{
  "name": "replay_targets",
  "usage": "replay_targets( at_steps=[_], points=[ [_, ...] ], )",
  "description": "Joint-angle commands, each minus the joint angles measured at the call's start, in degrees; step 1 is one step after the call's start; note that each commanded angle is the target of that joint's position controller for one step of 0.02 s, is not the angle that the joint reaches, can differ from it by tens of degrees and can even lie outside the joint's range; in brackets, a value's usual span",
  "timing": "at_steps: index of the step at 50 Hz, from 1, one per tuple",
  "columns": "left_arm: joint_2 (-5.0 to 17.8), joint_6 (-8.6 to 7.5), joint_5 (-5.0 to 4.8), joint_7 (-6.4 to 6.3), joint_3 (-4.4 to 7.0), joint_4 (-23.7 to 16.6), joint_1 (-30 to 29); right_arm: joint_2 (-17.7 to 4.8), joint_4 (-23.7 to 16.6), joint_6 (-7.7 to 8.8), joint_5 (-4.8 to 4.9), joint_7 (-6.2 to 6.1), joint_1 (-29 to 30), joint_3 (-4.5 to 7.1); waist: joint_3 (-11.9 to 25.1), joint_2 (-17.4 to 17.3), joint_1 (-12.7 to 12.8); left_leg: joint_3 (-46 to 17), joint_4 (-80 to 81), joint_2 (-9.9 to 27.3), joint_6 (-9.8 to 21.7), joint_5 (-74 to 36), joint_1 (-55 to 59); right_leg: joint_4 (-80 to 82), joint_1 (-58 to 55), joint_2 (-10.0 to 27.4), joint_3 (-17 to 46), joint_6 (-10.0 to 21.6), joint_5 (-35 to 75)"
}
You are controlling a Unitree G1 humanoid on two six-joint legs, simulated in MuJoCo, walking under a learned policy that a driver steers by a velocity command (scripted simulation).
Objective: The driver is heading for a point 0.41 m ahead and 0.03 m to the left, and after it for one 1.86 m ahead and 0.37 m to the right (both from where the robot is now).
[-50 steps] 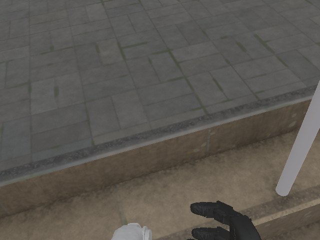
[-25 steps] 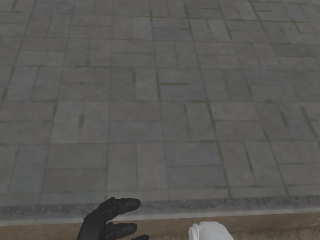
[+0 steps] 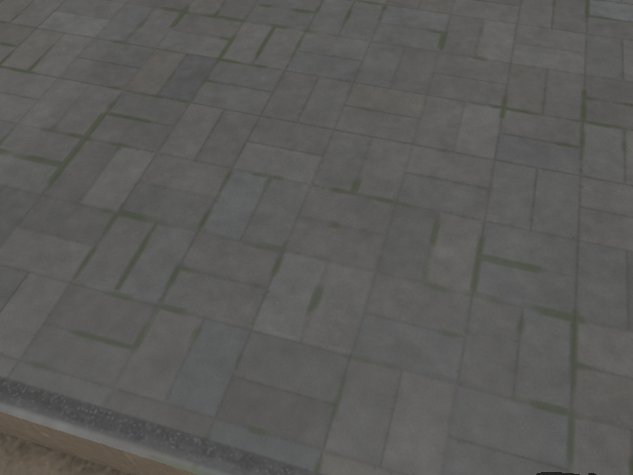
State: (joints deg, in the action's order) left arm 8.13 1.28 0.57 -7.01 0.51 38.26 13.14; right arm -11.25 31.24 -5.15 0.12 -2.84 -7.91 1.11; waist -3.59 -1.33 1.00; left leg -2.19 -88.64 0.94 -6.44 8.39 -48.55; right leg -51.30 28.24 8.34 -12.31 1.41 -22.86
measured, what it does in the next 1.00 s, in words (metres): climbs: left foot, then right foot 0.16 m higher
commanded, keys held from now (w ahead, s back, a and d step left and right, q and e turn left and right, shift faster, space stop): q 0.14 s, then w+q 0.26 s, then w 0.28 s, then e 0.32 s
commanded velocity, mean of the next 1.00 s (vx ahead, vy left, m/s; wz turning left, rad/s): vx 0.24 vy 0.00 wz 0.28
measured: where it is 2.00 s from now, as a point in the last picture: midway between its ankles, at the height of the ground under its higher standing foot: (459, 440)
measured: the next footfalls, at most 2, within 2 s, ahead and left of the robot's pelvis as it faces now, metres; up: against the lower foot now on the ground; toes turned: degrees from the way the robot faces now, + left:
left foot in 0.12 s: +0.13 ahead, +0.13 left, +0.00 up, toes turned +7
right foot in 0.84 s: +0.46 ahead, -0.10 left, +0.17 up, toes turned +13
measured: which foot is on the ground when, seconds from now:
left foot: up 0.00-0.10, down 0.12-0.86, up 0.88-1.00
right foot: down 0.00-0.14, up 0.16-0.82, down 0.84-1.00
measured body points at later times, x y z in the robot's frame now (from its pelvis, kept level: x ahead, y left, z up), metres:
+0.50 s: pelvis +0.10 +0.04 +0.04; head +0.06 +0.08 +0.49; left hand +0.21 +0.30 -0.06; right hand +0.24 -0.16 -0.05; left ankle +0.09 +0.13 -0.69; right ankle +0.12 -0.11 -0.44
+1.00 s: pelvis +0.33 -0.07 +0.13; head +0.33 -0.10 +0.58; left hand +0.39 +0.19 +0.03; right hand +0.51 -0.29 +0.00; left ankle +0.19 +0.06 -0.43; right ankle +0.42 -0.11 -0.53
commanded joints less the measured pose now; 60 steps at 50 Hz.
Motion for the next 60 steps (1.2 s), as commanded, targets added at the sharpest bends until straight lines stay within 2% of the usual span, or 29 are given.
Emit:
replay_targets(
  at_steps=[1, 4, 6, 7, 8, 9, 12, 16, 18, 20, 27, 33, 35, 37, 39, 41, 42, 43, 44, 45, 46, 47, 48, 49, 52, 54, 56, 58, 60],
  points=[
    [13.3, -0.16, -1.23, -0.46, 4.29, -6.0, -1.7, -1.0, -7.5, 0.85, 0.86, 1.26, 5.6, -0.67, 11.4, 11.8, 1.5, 2.0, 22.7, 4.4, 1.8, 14.4, 4.9, 22.4, -15.3, 13.7, 16.2, 9.1, 14.3],
    [13.4, 0.27, -2.83, -0.25, 4.51, -4.7, -3.1, -3.4, -3.8, 0.55, 2.73, 2.38, 2.5, 0.94, 8.8, 10.0, 2.2, 10.9, 41.1, 1.5, 4.2, 10.7, 19.2, 23.5, -10.9, 12.7, 11.4, 8.3, 4.0],
    [10.2, -0.07, -2.61, 0.26, 3.56, -1.9, -0.6, -6.6, -0.6, 1.22, 1.86, 3.02, -7.2, 3.11, 10.4, 7.0, -0.9, 8.2, 51.8, -1.1, 7.7, 6.1, 33.5, 16.8, -7.1, 9.8, 7.8, 5.7, 0.1],
    [5.5, 0.46, -1.08, 0.76, 2.56, -0.9, 0.1, -11.7, 0.2, 1.92, 0.76, 2.90, -12.3, 4.95, 9.9, -5.7, -2.3, -4.4, 57.2, 4.7, 11.2, -0.5, 40.3, -0.5, 0.8, 4.2, 2.6, 1.9, -7.7],
    [6.1, 0.08, -0.06, 1.11, 2.36, -6.4, -8.7, -14.8, -1.6, 2.71, -1.72, 2.20, -14.0, 5.56, 11.0, -20.7, -5.2, -32.8, 67.8, 16.0, 23.0, 14.5, 44.7, -19.4, 19.2, -6.8, 5.8, -2.9, -14.5],
    [7.1, -0.69, -0.99, 1.85, 3.02, -5.8, -9.6, -12.6, -4.0, 4.47, -2.88, 2.23, -12.5, 4.49, 14.0, -12.5, -5.8, -42.1, 73.2, 18.2, 25.4, 30.1, 43.5, -34.0, 21.1, -7.0, 17.0, -2.9, -10.1],
    [5.2, -2.39, -0.39, 3.70, 2.03, -6.0, -9.1, -8.8, -4.8, 5.44, -0.21, 0.71, -7.4, 2.66, 7.8, -4.8, -2.0, -32.6, 70.3, 13.5, 19.2, 32.7, 38.8, -42.0, 27.4, -5.9, 18.5, -2.6, 2.1],
    [7.8, -3.93, -0.62, 4.56, 2.67, -4.5, -5.5, -6.3, -4.0, 6.33, -1.02, 1.40, -9.5, 1.48, 6.1, -4.6, 0.1, -25.2, 72.3, 7.5, 18.8, 27.8, 33.7, -37.5, 21.6, -7.0, 15.2, -2.6, 11.2],
    [5.5, -4.19, 0.02, 4.98, 2.07, -4.2, -5.4, -6.5, -2.6, 6.86, -1.53, 1.58, -12.1, 1.32, 5.7, -4.1, -0.6, -25.1, 71.0, 6.5, 19.9, 24.8, 32.1, -46.6, 22.9, -8.1, 14.2, -2.3, 13.2],
    [4.0, -4.08, -0.01, 6.09, 1.33, -4.1, -4.2, -6.2, -1.0, 7.22, -0.61, 1.94, -14.9, 0.94, 4.8, -4.9, -1.0, -26.7, 69.2, 6.2, 21.1, 26.2, 32.7, -53.6, 27.6, -8.7, 13.8, -2.2, 13.0],
    [2.5, -5.43, -1.17, 6.38, -0.67, -5.6, -6.5, -2.9, 6.7, 7.29, -1.14, 1.69, -22.3, -0.25, 1.9, -7.0, -3.4, -30.1, 69.9, 9.1, 23.7, 23.6, 38.7, -63.2, 41.1, -8.0, 13.3, -2.8, 8.0],
    [-1.5, -5.27, -1.84, 6.43, -3.54, -9.9, -11.5, -1.3, 14.2, 6.17, 1.00, 0.85, -27.3, -0.41, -2.7, -7.5, -4.8, -30.6, 70.1, 14.2, 22.0, 17.1, 47.2, -84.1, 63.4, -6.0, 20.5, -1.5, -6.4],
    [-3.2, -5.38, -1.51, 6.47, -5.36, -12.9, -12.9, -2.5, 15.4, 4.97, 0.90, 0.12, -25.0, -0.37, -3.3, -4.3, -3.1, -26.1, 70.9, 13.8, 18.5, 17.8, 45.8, -77.7, 66.1, -4.0, 20.3, -1.9, -6.7],
    [-1.9, -5.91, 0.37, 6.69, -6.57, -16.2, -14.1, -6.8, 13.9, 3.66, 0.87, -1.30, -15.4, 0.64, -0.9, -1.9, 1.6, -18.3, 81.7, 11.3, 15.8, 11.5, 30.1, -50.5, 44.2, -0.1, 13.8, -1.2, 1.3],
    [0.2, -5.60, 0.74, 6.32, -5.26, -13.0, -10.3, -10.3, 14.7, 3.38, 3.29, -0.26, -11.3, 2.43, 4.7, -8.2, 3.5, -6.4, 87.2, 8.4, 13.3, -4.3, 16.3, -36.4, 8.2, -2.5, 4.8, -0.3, -0.1],
    [7.7, -4.86, -1.00, 5.83, -0.68, -8.1, 2.2, -14.5, 18.4, 4.08, 3.64, 0.68, -15.6, 3.44, 11.6, -11.3, 8.4, -2.7, 73.4, 7.3, 12.4, -55.3, 31.3, -30.0, -5.1, -9.8, 0.8, 2.3, -7.4],
    [11.1, -4.66, -1.46, 6.32, 0.61, -5.5, 7.9, -13.7, 18.9, 4.54, 3.60, 0.54, -15.9, 3.09, 12.8, -10.0, 10.3, -2.9, 61.3, 7.5, 11.4, -67.3, 40.6, -15.1, -5.6, -10.9, 7.1, 4.7, -5.1],
    [17.0, -4.06, 0.49, 7.30, 2.01, -2.3, 13.5, -9.2, 16.6, 5.20, 1.95, 0.20, -15.6, 2.23, 12.0, 6.6, 9.8, -5.1, 43.2, 5.6, 9.4, -49.0, 35.9, 1.8, -9.0, -7.7, 26.4, 8.3, 1.2],
    [21.3, -2.51, -0.35, 7.23, 1.94, -0.2, 12.6, -1.7, 14.4, 5.22, -1.76, 1.52, -22.3, 1.03, 17.4, 41.9, 1.3, -3.6, 20.3, -9.8, 5.0, 9.0, 21.6, 33.1, -19.3, 1.4, 61.4, 14.5, 3.9],
    [17.6, -2.89, 1.34, 6.54, 1.16, -3.2, 6.8, -1.3, 15.9, 6.68, -2.01, 3.32, -26.2, 1.34, 18.8, 31.2, -1.3, -13.4, 1.4, -8.6, 4.5, 9.8, 17.7, 39.8, -15.1, 7.5, 73.8, 12.9, 1.3],
    [13.8, -2.89, 0.00, 6.72, 0.70, -3.7, 0.4, -0.6, 14.6, 6.38, -0.35, 4.26, -20.7, 0.85, 11.9, 20.4, -2.1, -7.8, -5.2, -6.9, 4.7, 7.9, 14.7, 37.3, -6.9, 5.8, 68.1, 11.7, -5.8],
    [10.1, -2.89, -0.45, 7.22, 0.35, -2.6, -3.9, 0.0, 11.8, 5.61, -0.12, 3.78, -13.9, 0.15, 4.0, 10.6, -2.9, -4.6, -5.2, -4.2, 5.7, 6.4, 12.1, 31.0, 2.7, 2.3, 56.2, 9.3, -12.8],
    [8.1, -3.42, 0.25, 7.40, 0.41, -1.1, -5.3, -2.0, 9.6, 5.70, -0.70, 2.91, -9.8, 0.39, 1.1, 4.9, -3.7, -3.2, -4.5, -1.7, 7.0, 4.3, 10.5, 25.7, 8.7, 0.1, 46.0, 7.7, -14.9],
    [7.5, -3.68, 1.16, 7.14, 0.68, -0.4, -6.1, -2.6, 8.5, 5.68, -1.12, 2.31, -8.6, 0.58, 1.6, 4.9, -4.4, -2.8, -8.2, -1.0, 8.0, 3.6, 12.1, 22.1, 12.5, -2.3, 40.5, 7.0, -13.0],
    [4.9, -4.95, 0.64, 6.68, 0.17, 1.0, -1.7, -1.9, 6.7, 6.90, -1.54, 1.79, -10.7, -0.24, 4.5, 6.2, -4.8, -3.0, -12.2, -0.6, 10.9, 1.7, 5.2, 23.8, 3.3, -3.4, 37.7, 8.1, 3.0],
    [6.9, -4.41, -0.10, 6.80, 0.84, 1.2, 3.2, -0.6, 5.3, 7.48, -1.52, 1.79, -11.0, -1.17, 7.2, 3.8, -3.8, -2.4, -6.0, 0.0, 10.4, -0.6, 1.1, 24.8, -6.2, -4.8, 32.6, 5.5, 10.6],
    [9.3, -2.57, -0.59, 6.02, 1.61, -1.5, 0.5, -1.6, 3.5, 6.84, -1.66, 1.21, -8.5, -1.36, 7.1, 3.1, -3.9, -0.1, 5.0, 0.4, 7.6, -2.1, -0.9, 26.4, -9.4, -6.8, 30.1, 1.0, 20.3],
    [11.7, 0.31, -0.20, 3.59, 2.50, -6.0, -2.5, -3.1, 1.3, 5.76, -2.42, -0.50, -6.3, -1.34, 9.5, 9.9, -3.5, 4.2, 15.9, -2.1, 3.7, 3.0, 3.4, 31.3, -12.7, -9.0, 28.1, -6.8, 37.2],
    [16.6, 1.38, -0.78, 2.44, 5.09, -12.1, -10.4, -7.8, 4.5, 5.98, -2.91, -1.86, -13.6, 0.37, 12.4, 15.6, -5.6, 7.6, 31.7, -2.6, 2.6, 4.9, 17.6, 35.0, -10.0, -10.7, 24.6, -17.1, 51.1]
  ],
)
Keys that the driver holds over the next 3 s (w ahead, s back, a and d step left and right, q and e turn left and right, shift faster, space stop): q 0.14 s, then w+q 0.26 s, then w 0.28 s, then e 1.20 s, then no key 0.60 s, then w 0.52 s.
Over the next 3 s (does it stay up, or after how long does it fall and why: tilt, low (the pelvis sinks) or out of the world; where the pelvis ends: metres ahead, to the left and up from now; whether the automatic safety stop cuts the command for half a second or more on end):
stays up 0.61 -0.24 0.22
